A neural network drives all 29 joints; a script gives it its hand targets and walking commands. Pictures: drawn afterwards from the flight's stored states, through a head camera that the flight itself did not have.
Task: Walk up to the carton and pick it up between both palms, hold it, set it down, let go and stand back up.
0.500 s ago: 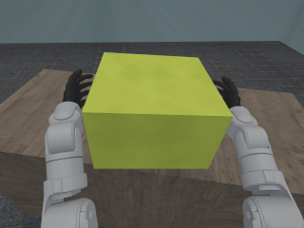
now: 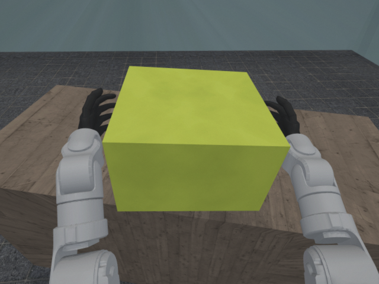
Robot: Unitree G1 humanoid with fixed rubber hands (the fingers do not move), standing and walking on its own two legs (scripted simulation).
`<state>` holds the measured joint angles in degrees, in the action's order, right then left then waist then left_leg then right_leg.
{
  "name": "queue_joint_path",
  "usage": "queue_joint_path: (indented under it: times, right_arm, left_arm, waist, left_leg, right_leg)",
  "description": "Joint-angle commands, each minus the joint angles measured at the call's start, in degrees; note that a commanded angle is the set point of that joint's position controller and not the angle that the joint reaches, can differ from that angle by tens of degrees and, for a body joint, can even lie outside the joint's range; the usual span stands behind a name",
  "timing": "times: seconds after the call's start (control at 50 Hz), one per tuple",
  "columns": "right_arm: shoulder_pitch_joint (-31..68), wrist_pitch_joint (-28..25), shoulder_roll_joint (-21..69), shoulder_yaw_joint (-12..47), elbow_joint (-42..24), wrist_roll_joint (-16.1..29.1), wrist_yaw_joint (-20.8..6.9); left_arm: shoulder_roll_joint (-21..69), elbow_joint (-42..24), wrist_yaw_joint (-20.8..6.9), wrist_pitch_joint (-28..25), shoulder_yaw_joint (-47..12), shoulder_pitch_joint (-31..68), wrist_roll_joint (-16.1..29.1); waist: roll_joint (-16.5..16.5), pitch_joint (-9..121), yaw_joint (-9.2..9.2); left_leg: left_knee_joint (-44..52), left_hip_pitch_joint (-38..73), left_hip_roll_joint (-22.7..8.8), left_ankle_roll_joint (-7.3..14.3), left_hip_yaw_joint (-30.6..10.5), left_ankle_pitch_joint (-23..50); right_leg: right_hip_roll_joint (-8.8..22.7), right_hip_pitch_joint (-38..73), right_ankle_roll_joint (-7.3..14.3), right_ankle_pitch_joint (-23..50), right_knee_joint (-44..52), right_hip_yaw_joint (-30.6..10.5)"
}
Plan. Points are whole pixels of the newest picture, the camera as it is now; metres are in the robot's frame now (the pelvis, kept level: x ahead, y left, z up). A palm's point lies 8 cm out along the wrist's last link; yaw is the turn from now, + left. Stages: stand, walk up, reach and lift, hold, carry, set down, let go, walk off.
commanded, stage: hold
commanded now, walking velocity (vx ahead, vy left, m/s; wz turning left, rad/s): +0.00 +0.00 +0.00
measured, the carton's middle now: (189, 133) +0.42 +0.00 +0.14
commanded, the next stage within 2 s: none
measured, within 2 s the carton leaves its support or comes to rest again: neither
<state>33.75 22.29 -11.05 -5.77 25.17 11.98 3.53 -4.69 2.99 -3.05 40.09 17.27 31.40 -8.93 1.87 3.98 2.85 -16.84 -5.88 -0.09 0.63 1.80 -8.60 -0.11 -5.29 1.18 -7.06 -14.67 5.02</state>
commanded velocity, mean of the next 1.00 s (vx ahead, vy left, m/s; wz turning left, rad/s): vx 0.00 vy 0.00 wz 0.00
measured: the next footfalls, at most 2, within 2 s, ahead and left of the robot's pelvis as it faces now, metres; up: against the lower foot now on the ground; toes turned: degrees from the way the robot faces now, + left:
none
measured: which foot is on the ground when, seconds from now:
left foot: down 0.00-1.00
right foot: down 0.00-1.00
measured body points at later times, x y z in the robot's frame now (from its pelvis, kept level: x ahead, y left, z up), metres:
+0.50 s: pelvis -0.01 +0.00 +0.00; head -0.04 +0.02 +0.45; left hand +0.36 +0.20 +0.20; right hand +0.37 -0.19 +0.18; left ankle +0.01 +0.11 -0.75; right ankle +0.01 -0.10 -0.75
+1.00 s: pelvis +0.00 +0.00 +0.00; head -0.04 +0.02 +0.45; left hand +0.37 +0.20 +0.20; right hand +0.38 -0.19 +0.18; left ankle +0.01 +0.11 -0.75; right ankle +0.01 -0.10 -0.75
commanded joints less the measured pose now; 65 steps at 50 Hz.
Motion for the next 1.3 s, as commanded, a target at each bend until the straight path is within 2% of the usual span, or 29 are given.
queue_joint_path:
  times: [0.0,0.06,0.08,0.14,0.16,0.28,0.36,0.44,0.5,0.52,0.54,0.58,0.64,0.68,0.72,0.84,0.9,0.92,0.96,0.98,1.06,1.1,1.12,1.14,1.16,1.18,1.2,1.26,1.28]
  right_arm:
    - [38.46,-2.0,27.02,22.53,-18.34,6.59,-7.05]
    - [38.92,-1.43,25.81,20.7,-18.17,5.91,-6.6]
    - [38.31,-1.31,26.29,19.76,-16.9,5.09,-6.66]
    - [41.85,-2.15,26.3,19.91,-19.8,6.1,-7.72]
    - [41.18,-2.08,26.34,19.54,-18.28,5.71,-7.75]
    - [41.82,-1.84,26.55,19.79,-18.11,5.42,-7.82]
    - [40.97,-1.38,26.38,17.91,-13.66,4.62,-8.3]
    - [40.43,-2.05,25.59,18.51,-13.58,4.9,-8.55]
    - [42.44,-2.66,26.23,19.97,-17.0,5.89,-8.25]
    - [42.42,-2.71,27.07,19.41,-16.4,5.86,-8.23]
    - [43.55,-2.81,27.74,20.06,-17.29,4.95,-8.28]
    - [43.47,-2.64,27.79,19.69,-16.63,4.77,-8.4]
    - [42.12,-2.27,27.6,19.63,-14.85,4.51,-7.96]
    - [41.98,-2.48,27.65,20.1,-15.75,5.03,-8.01]
    - [42.42,-2.2,27.63,19.22,-15.36,5.21,-7.67]
    - [40.44,-2.06,25.99,18.6,-15.04,5.06,-7.56]
    - [40.08,-1.92,26.06,19.55,-17.01,5.77,-7.48]
    - [40.63,-2.01,25.7,19.2,-17.46,5.98,-7.45]
    - [40.05,-2.1,25.85,20.61,-19.4,6.45,-7.46]
    - [39.63,-1.93,25.95,20.18,-18.84,5.95,-7.3]
    - [39.11,-1.97,26.15,19.78,-17.07,5.54,-7.65]
    - [40.79,-1.9,26.82,20.59,-17.57,5.43,-7.8]
    - [40.64,-2.1,26.75,20.33,-17.12,5.8,-8.0]
    - [41.08,-2.12,26.67,20.08,-17.86,6.09,-8.13]
    - [42.39,-2.35,26.47,20.08,-18.4,5.75,-8.04]
    - [41.64,-2.32,26.92,21.1,-18.91,6.2,-7.74]
    - [42.85,-2.54,27.34,21.45,-21.56,6.73,-7.58]
    - [41.05,-1.84,26.97,21.34,-20.68,6.85,-7.26]
    - [39.4,-1.45,26.87,21.28,-20.26,6.96,-7.17]
  left_arm:
    - [23.72,-8.14,-7.9,-1.59,-25.19,29.06,7.82]
    - [22.54,-7.55,-8.45,-0.95,-23.35,30.04,6.82]
    - [23.61,-7.91,-8.78,-0.91,-24.39,30.05,7.23]
    - [25.52,-10.29,-7.84,-1.34,-26.9,32.87,9.07]
    - [25.1,-8.6,-7.53,-1.42,-26.63,33.56,8.68]
    - [24.44,-6.74,-7.99,-1.65,-25.96,32.99,9.34]
    - [24.97,-4.26,-8.12,-1.18,-24.97,33.55,7.82]
    - [25.41,-5.66,-8.1,-1.29,-24.46,32.13,7.83]
    - [26.18,-9.0,-7.44,-1.74,-27.6,35.05,9.61]
    - [25.84,-7.16,-7.25,-1.86,-27.1,33.89,9.27]
    - [25.22,-6.18,-7.17,-1.95,-26.47,34.29,8.85]
    - [23.92,-3.68,-7.4,-2.15,-24.03,33.85,7.95]
    - [23.39,-2.97,-8.17,-2.15,-22.37,33.0,7.47]
    - [24.62,-5.01,-7.9,-1.95,-24.38,33.88,7.3]
    - [24.86,-4.98,-7.94,-1.8,-25.16,34.45,8.04]
    - [24.93,-4.65,-8.39,-1.46,-24.28,31.26,7.85]
    - [25.29,-6.17,-8.23,-1.15,-25.71,30.96,7.57]
    - [25.68,-9.23,-8.42,-1.2,-27.67,32.81,8.67]
    - [25.02,-10.38,-8.25,-1.52,-27.34,31.43,9.15]
    - [23.82,-8.26,-8.18,-1.34,-25.74,31.03,8.27]
    - [24.07,-6.94,-7.95,-1.46,-24.47,31.18,7.6]
    - [24.82,-6.67,-7.89,-1.36,-25.17,32.35,7.76]
    - [23.69,-6.51,-7.82,-1.44,-24.38,31.7,7.87]
    - [25.07,-7.28,-7.58,-1.5,-25.93,31.93,8.13]
    - [23.75,-6.51,-7.47,-1.39,-24.59,31.59,7.7]
    - [24.49,-7.23,-7.29,-1.38,-25.9,31.88,8.6]
    - [24.35,-9.49,-7.28,-1.56,-27.21,32.89,9.43]
    - [24.22,-8.73,-7.28,-1.51,-26.86,31.01,8.62]
    - [24.41,-8.67,-7.37,-1.32,-26.4,30.32,8.61]
  waist:
    - [-1.42,18.74,-0.32]
    - [-1.15,16.24,-0.93]
    - [-1.36,14.94,0.95]
    - [-3.21,19.72,-0.67]
    - [-3.26,18.69,0.67]
    - [-1.2,19.05,-0.84]
    - [-1.87,16.28,0.28]
    - [-2.7,17.5,-0.51]
    - [-3.75,22.92,0.8]
    - [-4.5,20.6,0.9]
    - [-2.59,21.01,-0.47]
    - [0.05,17.71,-0.38]
    - [0.67,15.85,-1.7]
    - [-2.69,19.35,-1.04]
    - [-2.54,18.01,0.34]
    - [-1.68,16.55,1.06]
    - [-4.43,18.36,0.61]
    - [-4.56,21.27,1.48]
    - [-2.91,21.12,0.43]
    - [-2.17,19.53,0.81]
    - [-1.62,17.05,-1.03]
    - [-1.65,17.27,-0.4]
    - [-1.41,16.18,-1.58]
    - [-2.14,16.7,-0.73]
    - [-0.83,17.32,-1.7]
    - [-2.21,18.69,-1.29]
    - [-0.76,21.2,-0.41]
    - [-3.21,20.61,0.13]
    - [-1.45,20.23,0.09]
  left_leg:
    - [0.81,1.7,3.01,-2.29,-1.17,15.52]
    - [1.53,1.28,3.11,-2.2,-0.52,12.52]
    - [2.04,1.23,2.77,-2.22,-0.69,12.08]
    - [1.47,3.0,1.96,-2.26,-1.2,11.83]
    - [1.59,2.93,2.4,-2.35,-1.21,10.67]
    - [1.94,0.8,2.11,-1.96,-0.73,9.06]
    - [2.7,1.53,2.21,-2.01,-0.94,7.17]
    - [2.11,3.01,2.05,-2.26,-1.29,10.37]
    - [0.64,5.23,2.37,-3.15,-1.23,15.67]
    - [0.46,4.27,2.38,-3.01,-1.49,13.43]
    - [1.25,2.71,2.45,-2.39,-1.12,11.64]
    - [1.83,0.19,2.79,-1.28,-0.64,8.14]
    - [2.24,-1.89,2.58,-0.83,-0.87,5.95]
    - [1.37,0.35,2.82,-2.08,-0.62,10.93]
    - [1.39,1.01,3.03,-1.97,-0.69,10.6]
    - [1.19,2.05,2.44,-2.31,-0.89,11.68]
    - [0.69,2.91,2.3,-3.02,-1.02,13.88]
    - [0.63,3.8,2.67,-3.44,-1.04,15.6]
    - [-0.18,4.69,2.18,-3.46,-1.62,18.26]
    - [0.31,3.83,2.58,-2.97,-1.2,15.84]
    - [1.6,1.28,2.25,-2.29,-0.81,11.54]
    - [2.26,0.96,2.33,-1.98,-1.07,9.8]
    - [2.22,0.5,2.42,-1.76,-0.8,8.71]
    - [1.89,2.13,2.02,-1.91,-1.1,9.74]
    - [1.8,1.76,2.32,-1.78,-0.95,10.69]
    - [1.53,1.7,2.61,-2.08,-0.55,10.96]
    - [1.21,2.24,2.62,-1.83,-1.08,12.12]
    - [0.61,3.06,2.75,-2.49,-0.74,14.43]
    - [0.91,3.48,2.5,-2.59,-1.17,14.65]
  right_leg:
    - [-1.99,13.01,-0.91,15.89,-0.8,-3.97]
    - [-1.67,11.85,-1.49,13.98,-0.52,-3.85]
    - [-2.1,11.1,-0.93,11.93,-0.58,-3.3]
    - [-2.27,8.21,-0.65,8.82,-0.47,-2.9]
    - [-2.25,7.23,-0.52,8.15,-0.49,-2.3]
    - [-1.69,8.82,-0.6,7.51,-0.52,-3.29]
    - [-1.49,6.89,-0.44,4.54,0.56,-3.2]
    - [-2.03,7.67,-0.45,6.6,0.36,-3.1]
    - [-2.55,7.81,-0.67,10.51,-0.29,-2.49]
    - [-2.42,7.35,-0.27,8.86,-0.47,-2.63]
    - [-2.31,8.33,-0.46,7.79,-0.3,-2.88]
    - [-1.67,8.44,-0.71,6.11,0.24,-2.99]
    - [-1.14,10.34,-0.85,6.31,0.06,-4.0]
    - [-1.12,11.07,-0.8,9.84,-0.51,-3.44]
    - [-1.39,9.72,-0.58,9.6,-0.27,-3.22]
    - [-1.66,8.91,-0.61,8.86,0.2,-2.72]
    - [-1.89,9.54,-0.55,11.46,-0.4,-3.2]
    - [-2.04,10.17,-0.62,12.99,-0.55,-3.06]
    - [-2.34,9.6,-0.94,13.86,-0.88,-2.97]
    - [-2.44,9.65,-0.96,13.11,-0.52,-3.05]
    - [-2.23,10.04,-0.57,9.09,-0.34,-2.78]
    - [-2.12,9.47,-0.45,7.6,0.17,-2.77]
    - [-1.73,9.07,-0.48,6.7,0.23,-3.44]
    - [-2.3,8.44,-0.42,7.5,-0.04,-3.08]
    - [-2.03,9.28,-0.81,7.8,-0.1,-2.98]
    - [-1.72,9.94,-0.7,8.86,-0.42,-3.31]
    - [-1.9,10.51,-0.8,11.28,-0.42,-3.34]
    - [-1.79,9.85,-0.84,12.71,-1.0,-3.2]
    - [-2.26,10.32,-0.9,12.93,-0.54,-3.19]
